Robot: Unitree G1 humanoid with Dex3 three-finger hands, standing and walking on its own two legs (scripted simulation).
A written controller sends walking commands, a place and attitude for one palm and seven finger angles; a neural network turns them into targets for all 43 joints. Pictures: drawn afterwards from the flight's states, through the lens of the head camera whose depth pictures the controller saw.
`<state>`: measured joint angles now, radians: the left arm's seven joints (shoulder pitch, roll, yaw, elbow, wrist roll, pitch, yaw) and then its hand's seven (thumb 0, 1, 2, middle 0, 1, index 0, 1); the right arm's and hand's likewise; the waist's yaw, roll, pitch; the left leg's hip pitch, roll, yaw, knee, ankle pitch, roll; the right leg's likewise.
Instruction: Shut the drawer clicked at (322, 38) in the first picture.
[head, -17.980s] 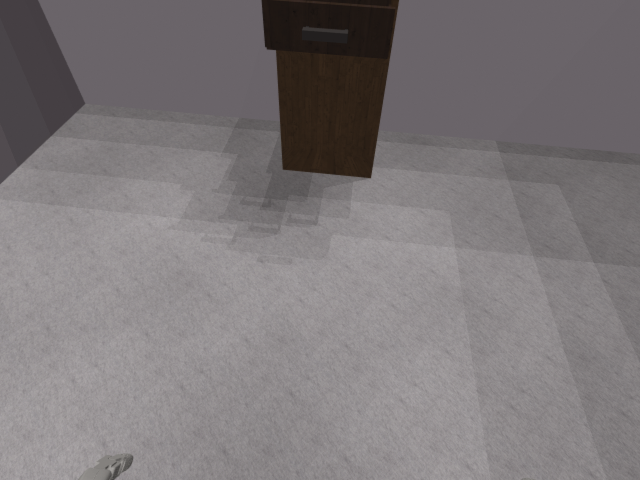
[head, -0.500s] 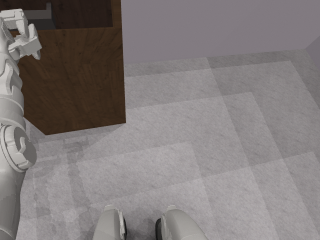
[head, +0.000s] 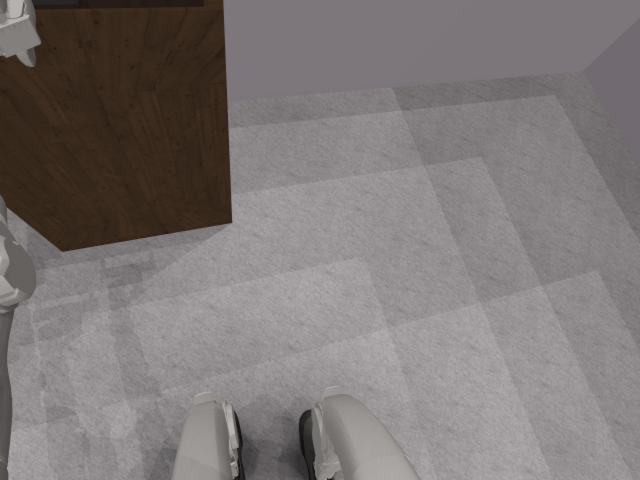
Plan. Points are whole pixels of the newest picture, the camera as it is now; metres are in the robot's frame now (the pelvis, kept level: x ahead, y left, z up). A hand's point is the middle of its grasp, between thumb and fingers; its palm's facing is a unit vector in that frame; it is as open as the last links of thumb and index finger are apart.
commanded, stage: pull the fist back off the drawer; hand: left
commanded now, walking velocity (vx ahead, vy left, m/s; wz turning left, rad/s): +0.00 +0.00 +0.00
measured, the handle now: out of the picture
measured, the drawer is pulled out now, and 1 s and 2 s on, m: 0.00 0.00 0.00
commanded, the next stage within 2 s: draw the hand back to the body in 0.50 s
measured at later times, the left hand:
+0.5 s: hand (23, 30) +0.57 +0.21 +0.11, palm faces +0.14 -0.99 -0.01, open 3.2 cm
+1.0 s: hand out of the picture +0.46 +0.23 +0.16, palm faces +0.17 -0.99 -0.02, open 3.3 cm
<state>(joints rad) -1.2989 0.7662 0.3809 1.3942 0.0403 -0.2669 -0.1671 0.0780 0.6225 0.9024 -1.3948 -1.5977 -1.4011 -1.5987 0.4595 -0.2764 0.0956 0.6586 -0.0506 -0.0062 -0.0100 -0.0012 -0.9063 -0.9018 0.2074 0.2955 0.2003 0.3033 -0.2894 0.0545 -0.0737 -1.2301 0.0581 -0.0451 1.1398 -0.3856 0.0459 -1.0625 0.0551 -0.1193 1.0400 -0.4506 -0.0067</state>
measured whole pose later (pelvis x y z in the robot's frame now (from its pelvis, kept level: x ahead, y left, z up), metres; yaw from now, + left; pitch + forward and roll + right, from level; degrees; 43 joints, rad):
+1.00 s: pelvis +0.08 -0.01 +0.06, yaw +2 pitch +13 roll -3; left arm -0.35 0.36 0.34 0.54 -0.22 -0.21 -0.17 0.02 0.90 0.90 -1.40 -1.60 -1.40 -1.60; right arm 0.33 -0.26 0.00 0.57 0.05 0.06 0.00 0.00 -0.91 -0.90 0.21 0.30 0.20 0.30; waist -0.07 0.05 -0.13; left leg -0.64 0.03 0.02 0.82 -0.41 0.03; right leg -0.51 0.04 -0.05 0.74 -0.45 -0.01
